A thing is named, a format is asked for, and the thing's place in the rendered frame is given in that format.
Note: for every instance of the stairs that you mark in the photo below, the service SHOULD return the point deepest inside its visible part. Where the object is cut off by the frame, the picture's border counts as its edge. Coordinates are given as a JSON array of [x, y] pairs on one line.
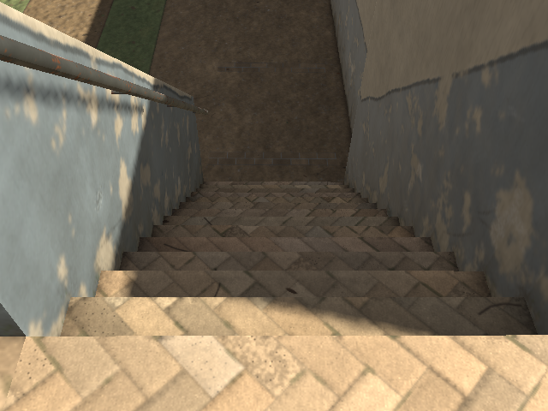
[[290, 259]]

